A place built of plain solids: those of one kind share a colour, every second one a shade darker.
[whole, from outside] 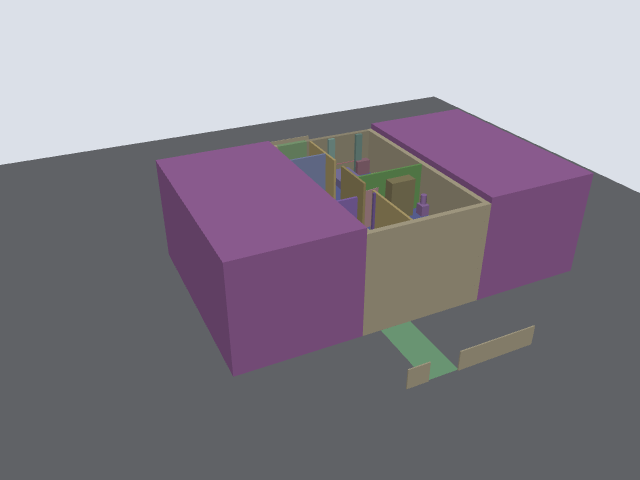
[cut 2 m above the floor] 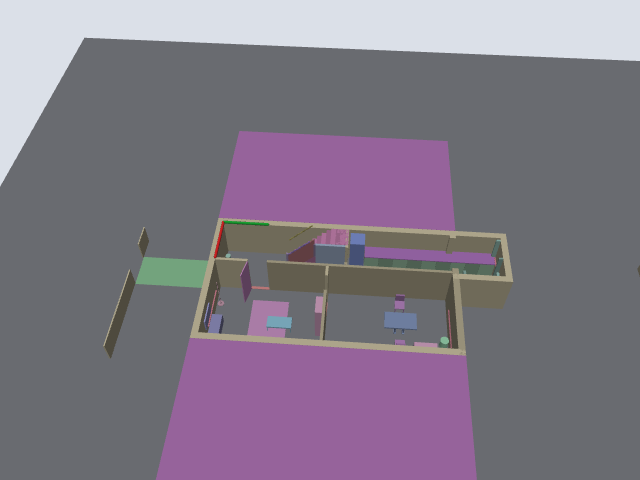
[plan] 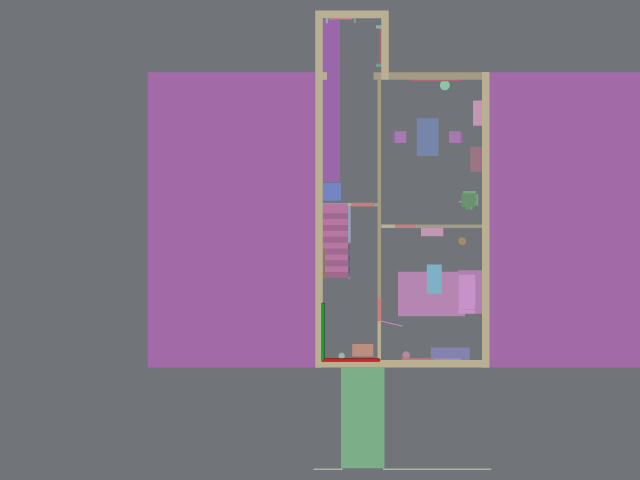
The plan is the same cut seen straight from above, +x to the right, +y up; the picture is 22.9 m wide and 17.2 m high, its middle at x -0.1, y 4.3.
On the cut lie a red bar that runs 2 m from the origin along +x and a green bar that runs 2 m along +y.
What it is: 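A mid-terrace two-storey house, 5.7 m wide inside and 10.0 m deep with a one-storey outshot of 2.2 m behind the kitchen; a hall 1.96 m wide with a straight stair of 13 risers of 211 mm on goings of 211 mm; a front room and a back room; upstairs three bedrooms and a bathroom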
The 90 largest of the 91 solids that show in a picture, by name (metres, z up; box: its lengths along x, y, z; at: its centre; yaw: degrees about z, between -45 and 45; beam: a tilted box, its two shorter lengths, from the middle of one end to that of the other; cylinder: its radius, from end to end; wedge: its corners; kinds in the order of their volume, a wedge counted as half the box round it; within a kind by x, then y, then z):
{
 "neighbour_house_1": {"box": [6.0, 10.59, 5.51], "at": [-3.27, 5.02, 2.7]},
 "neighbour_house_2": {"box": [6.0, 10.59, 5.51], "at": [8.98, 5.02, 2.7]},
 "wall_1": {"box": [0.27, 10.59, 5.21], "at": [-0.14, 5.02, 2.55]},
 "wall_2": {"box": [0.27, 2.75, 2.95], "at": [-0.14, 11.15, 1.43]},
 "wall_3": {"box": [0.42, 0.27, 5.21], "at": [-0.06, 10.18, 2.55]},
 "wall_4": {"box": [1.04, 0.06, 1.05], "at": [0.19, -3.91, 0.47]},
 "wall_5": {"box": [1.03, 0.13, 2.65], "at": [0.52, 5.57, 1.28]},
 "wall_6": {"box": [2.64, 0.27, 2.95], "at": [1.04, 12.39, 1.43]},
 "wall_7": {"box": [0.13, 1.39, 2.65], "at": [2.03, 0.7, 1.28]},
 "wall_8": {"box": [0.13, 7.83, 2.65], "at": [2.03, 6.13, 1.28]},
 "wall_9": {"box": [0.27, 2.48, 2.95], "at": [2.23, 11.28, 1.43]},
 "wall_10": {"box": [0.5, 0.13, 2.65], "at": [2.34, 4.79, 1.28]},
 "wall_11": {"box": [6.25, 0.27, 5.21], "at": [2.85, -0.14, 2.55]},
 "wall_12": {"box": [6.37, 0.06, 1.85], "at": [2.85, 19.0, 0.88]},
 "wall_13": {"box": [4.16, 0.27, 5.21], "at": [3.89, 10.18, 2.55]},
 "wall_14": {"box": [3.88, 0.06, 1.05], "at": [4.09, -3.91, 0.47]},
 "wall_15": {"box": [2.38, 0.13, 2.65], "at": [4.51, 4.79, 1.28]},
 "wall_16": {"box": [0.27, 10.59, 5.21], "at": [5.84, 5.02, 2.55]},
 "tread_1": {"box": [0.9, 2.57, 0.23], "at": [0.45, 4.22, 0.1]},
 "tread_2": {"box": [0.9, 2.35, 0.44], "at": [0.45, 4.33, 0.2]},
 "tread_3": {"box": [0.9, 2.14, 0.65], "at": [0.45, 4.43, 0.31]},
 "tread_4": {"box": [0.9, 1.93, 0.86], "at": [0.45, 4.54, 0.41]},
 "tread_5": {"box": [0.9, 1.72, 1.07], "at": [0.45, 4.64, 0.52]},
 "tread_6": {"box": [0.9, 1.51, 1.29], "at": [0.45, 4.75, 0.62]},
 "tread_7": {"box": [0.9, 1.3, 1.5], "at": [0.45, 4.85, 0.73]},
 "tread_8": {"box": [0.9, 1.09, 1.71], "at": [0.45, 4.96, 0.83]},
 "tread_9": {"box": [0.9, 0.88, 1.92], "at": [0.45, 5.07, 0.94]},
 "tread_10": {"box": [0.9, 0.67, 2.13], "at": [0.45, 5.17, 1.04]},
 "tread_11": {"box": [0.9, 0.46, 2.34], "at": [0.45, 5.28, 1.15]},
 "tread_12": {"box": [0.9, 0.36, 2.55], "at": [0.45, 5.44, 1.26]},
 "upper_floor_rooms_1": {"box": [3.75, 10.05, 0.14], "at": [3.83, 5.02, 2.67]},
 "kitchen_unit_1": {"box": [0.6, 0.64, 0.91], "at": [0.3, 6.7, 0.41]},
 "kitchen_unit_2": {"box": [0.6, 0.64, 0.91], "at": [0.3, 7.35, 0.41]},
 "kitchen_unit_3": {"box": [0.6, 0.64, 0.91], "at": [0.3, 8.0, 0.41]},
 "kitchen_unit_4": {"box": [0.6, 0.64, 0.91], "at": [0.3, 8.64, 0.41]},
 "kitchen_unit_5": {"box": [0.6, 0.64, 0.91], "at": [0.3, 9.29, 0.41]},
 "kitchen_unit_6": {"box": [0.6, 0.64, 0.91], "at": [0.3, 9.94, 0.41]},
 "kitchen_unit_7": {"box": [0.6, 0.64, 0.91], "at": [0.3, 10.58, 0.41]},
 "kitchen_unit_8": {"box": [0.6, 0.64, 0.91], "at": [0.3, 11.23, 0.41]},
 "kitchen_unit_9": {"box": [0.6, 0.64, 0.91], "at": [0.3, 11.88, 0.41]},
 "ground_1": {"box": [1.56, 3.61, 0.5], "at": [1.43, -2.08, -0.25]},
 "landing_wall_1": {"box": [0.13, 3.2, 2.55], "at": [2.03, 1.6, 3.88]},
 "landing_wall_2": {"box": [0.13, 2.29, 2.55], "at": [2.03, 5.14, 3.88]},
 "landing_wall_3": {"box": [0.13, 2.98, 2.55], "at": [2.03, 8.55, 3.88]},
 "wardrobe_bed_1": {"box": [1.33, 0.6, 2.05], "at": [4.31, 4.43, 3.72]},
 "bed_1": {"box": [1.32, 2.0, 0.5], "at": [3.75, 9.04, 2.94]},
 "bedrooms_wall_1": {"box": [3.61, 0.13, 2.55], "at": [3.9, 4.79, 3.88]},
 "back_wall_over_outshot_1": {"box": [1.66, 0.27, 2.55], "at": [0.98, 10.18, 3.88]},
 "shelf_1": {"box": [0.8, 0.3, 1.83], "at": [3.92, 4.58, 0.86]},
 "shelf_2": {"box": [0.32, 0.9, 1.82], "at": [5.54, 8.85, 0.86]},
 "sofa_1": {"box": [0.65, 1.24, 0.37], "at": [5.2, 2.44, 0.24]},
 "sofa_2": {"box": [0.86, 0.16, 0.65], "at": [5.27, 1.74, 0.28]},
 "sofa_3": {"box": [0.86, 0.16, 0.65], "at": [5.27, 3.14, 0.28]},
 "sofa_4": {"box": [0.24, 1.56, 0.83], "at": [5.58, 2.44, 0.36]},
 "fridge_freezer_1": {"box": [0.65, 0.65, 1.85], "at": [0.33, 6.03, 0.88]},
 "dresser_1": {"box": [0.8, 0.42, 0.87], "at": [5.19, 9.83, 3.13]},
 "dresser_2": {"box": [0.42, 0.9, 0.92], "at": [5.49, 7.19, 0.41]},
 "bath_wall_1": {"box": [1.96, 0.13, 2.55], "at": [0.98, 8.08, 3.88]},
 "curtains_curtains_1": {"box": [0.09, 0.18, 2.32], "at": [0.14, 12.16, 1.21]},
 "curtains_curtains_2": {"box": [0.09, 0.18, 2.32], "at": [1.15, 12.16, 1.21]},
 "curtains_curtains_3": {"box": [0.39, 0.19, 2.31], "at": [3.27, 9.95, 3.95]},
 "curtains_curtains_4": {"box": [0.39, 0.19, 2.31], "at": [4.98, 9.95, 3.95]},
 "tv_board_1": {"box": [0.96, 0.06, 0.56], "at": [4.47, 0.03, 1.25]},
 "tv_board_2": {"box": [1.4, 0.46, 0.55], "at": [4.57, 0.23, 0.23]},
 "box_wall_1": {"box": [1.02, 0.13, 2.55], "at": [0.51, 2.91, 3.88]},
 "box_wall_2": {"box": [0.12, 0.13, 2.55], "at": [1.91, 2.91, 3.88]},
 "stair_bulkhead_1": {"box": [0.11, 1.3, 2.65], "at": [0.95, 4.85, 1.27]},
 "laid_rug_front_room_1": {"box": [2.4, 1.6, 0.06], "at": [3.9, 2.37, -0.02]},
 "nightstand_1": {"box": [0.43, 0.5, 0.6], "at": [5.49, 4.05, 2.99]},
 "nightstand_2": {"cylinder": 0.15, "from": [5.55, 4.13, 3.29], "to": [5.55, 4.13, 3.76]},
 "worktop_1": {"box": [0.62, 5.82, 0.04], "at": [0.31, 9.29, 0.88]},
 "slotfit_seat_1": {"box": [0.5, 0.5, 0.5], "at": [5.22, 5.73, 0.2]},
 "flight_guard_panel_1": {"wedge": [[0.92, 2.94, -0.02], [0.92, 2.94, 1.1], [0.92, 4.16, 1.2], [0.92, 4.16, 2.32], [0.98, 2.94, -0.02], [0.98, 2.94, 1.1], [0.98, 4.16, 1.2], [0.98, 4.16, 2.32]]},
 "meeting_table_1": {"box": [0.78, 1.35, 0.07], "at": [3.76, 7.99, 0.7]},
 "door_leaf_front_room_1": {"box": [0.79, 0.04, 2.05], "at": [2.48, 1.3, 0.97], "yaw": -12.7},
 "door_leaf_bedroom_front_1": {"box": [0.77, 0.04, 2.05], "at": [2.47, 4.06, 3.72], "yaw": 9.1},
 "coffee_table_1": {"box": [0.54, 1.05, 0.07], "at": [4.0, 2.9, 0.36]},
 "plant_pot_1": {"cylinder": 0.18, "from": [4.37, 9.84, 0.0], "to": [4.37, 9.84, 0.38]},
 "slotfit_front_seat_1": {"cylinder": 0.14, "from": [5.0, 4.26, -0.05], "to": [5.0, 4.26, 0.56]},
 "side_chair_1": {"box": [0.08, 0.38, 0.38], "at": [2.54, 7.99, 0.65]},
 "side_chair_2": {"box": [0.42, 0.42, 0.04], "at": [2.78, 7.99, 0.43]},
 "side_chair_3": {"box": [0.42, 0.42, 0.04], "at": [4.73, 7.99, 0.43]},
 "laid_doormat_1": {"box": [0.75, 0.45, 0.06], "at": [1.43, 0.35, -0.02]},
 "threshold_1": {"box": [0.8, 0.13, 0.06], "at": [1.43, 5.57, -0.02]},
 "threshold_2": {"box": [0.13, 0.82, 0.07], "at": [2.03, 1.8, -0.01]},
 "threshold_3": {"box": [0.73, 0.13, 0.06], "at": [2.96, 4.79, -0.02]},
 "window_board_1": {"box": [0.06, 1.26, 0.024], "at": [2.06, 11.25, 0.92]},
 "window_board_2": {"box": [1.86, 0.06, 0.024], "at": [3.75, 0.03, 0.77]},
 "window_board_3": {"box": [1.86, 0.06, 0.024], "at": [4.03, 10.01, 0.77]},
 "floor_lamp_1": {"cylinder": 0.14, "from": [2.99, 0.17, 0.0], "to": [2.99, 0.17, 0.03]}
}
